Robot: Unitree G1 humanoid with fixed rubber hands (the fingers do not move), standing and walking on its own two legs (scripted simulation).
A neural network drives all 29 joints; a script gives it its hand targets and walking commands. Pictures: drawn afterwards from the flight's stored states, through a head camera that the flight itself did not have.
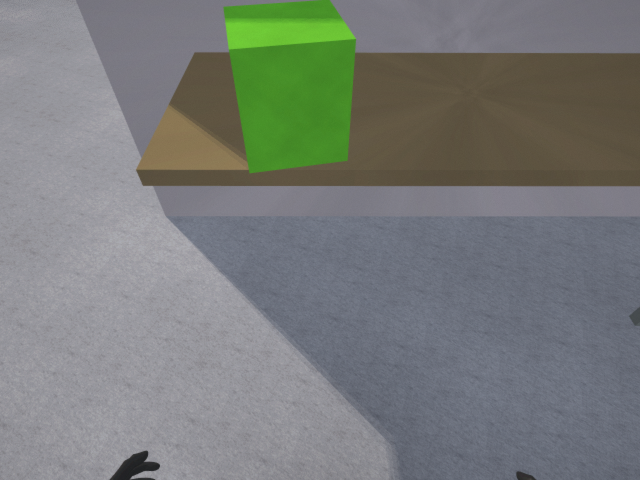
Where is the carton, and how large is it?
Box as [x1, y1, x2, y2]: [223, 0, 355, 172]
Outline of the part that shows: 329,0 223,7 229,53 249,172 347,160 355,38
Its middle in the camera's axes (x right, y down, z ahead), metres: -0.06 -0.30 +0.79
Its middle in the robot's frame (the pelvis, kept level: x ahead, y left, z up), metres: +0.80 +0.09 +0.09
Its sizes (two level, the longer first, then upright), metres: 0.210 0.200 0.250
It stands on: a table, 0.72 m high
